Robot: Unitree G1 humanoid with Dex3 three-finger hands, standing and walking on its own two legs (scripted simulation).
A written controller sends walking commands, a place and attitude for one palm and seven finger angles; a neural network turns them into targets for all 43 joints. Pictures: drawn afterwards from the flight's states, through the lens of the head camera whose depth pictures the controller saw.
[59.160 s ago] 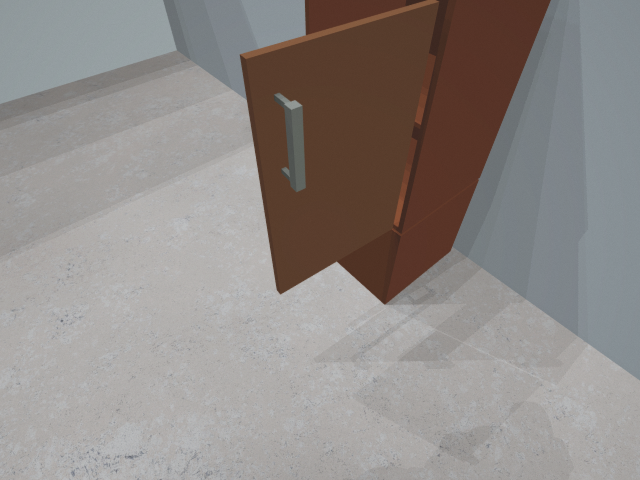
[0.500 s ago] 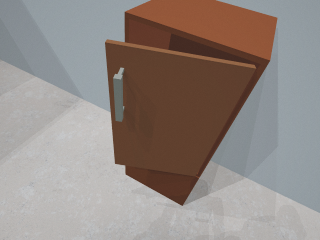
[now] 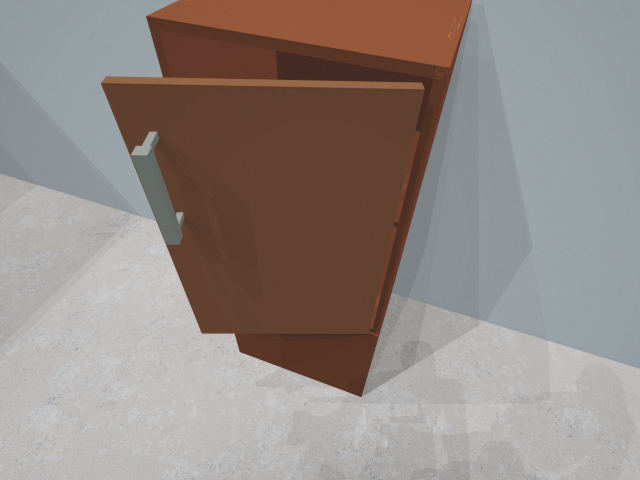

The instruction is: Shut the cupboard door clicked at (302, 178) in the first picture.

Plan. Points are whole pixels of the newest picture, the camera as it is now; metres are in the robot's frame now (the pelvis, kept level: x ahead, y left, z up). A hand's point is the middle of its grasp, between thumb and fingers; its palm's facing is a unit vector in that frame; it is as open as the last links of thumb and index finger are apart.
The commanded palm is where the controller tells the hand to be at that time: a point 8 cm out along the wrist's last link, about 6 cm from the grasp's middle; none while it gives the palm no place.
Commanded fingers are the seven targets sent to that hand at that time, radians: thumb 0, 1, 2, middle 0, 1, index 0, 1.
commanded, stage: look again from close up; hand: left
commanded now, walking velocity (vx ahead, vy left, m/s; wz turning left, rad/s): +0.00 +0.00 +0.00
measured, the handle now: (163, 191) +0.47 +0.22 +0.12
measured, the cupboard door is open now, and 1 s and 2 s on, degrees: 21 21 21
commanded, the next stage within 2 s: shuffle to correct the standing spot in 0.28 s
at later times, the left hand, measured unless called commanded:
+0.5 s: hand out of the picture -0.09 +0.21 -0.16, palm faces +0.04 -0.97 -0.23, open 7.4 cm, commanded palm none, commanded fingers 0.00 0.90 0.90 -0.20 -0.30 -0.20 -0.30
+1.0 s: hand out of the picture -0.08 +0.18 -0.18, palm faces +0.08 -0.99 -0.10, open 7.4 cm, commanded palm none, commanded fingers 0.00 0.90 0.90 -0.20 -0.30 -0.20 -0.30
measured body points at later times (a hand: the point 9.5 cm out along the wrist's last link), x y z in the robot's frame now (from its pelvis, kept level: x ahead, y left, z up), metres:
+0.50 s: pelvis -0.05 +0.02 +0.02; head -0.08 +0.03 +0.47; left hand -0.09 +0.27 -0.14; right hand -0.01 -0.22 -0.13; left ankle -0.03 +0.13 -0.72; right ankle -0.03 -0.12 -0.72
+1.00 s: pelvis -0.02 +0.04 +0.00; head -0.03 +0.06 +0.45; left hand -0.08 +0.23 -0.17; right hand -0.02 -0.18 -0.14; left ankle +0.01 +0.12 -0.73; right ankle -0.03 -0.12 -0.72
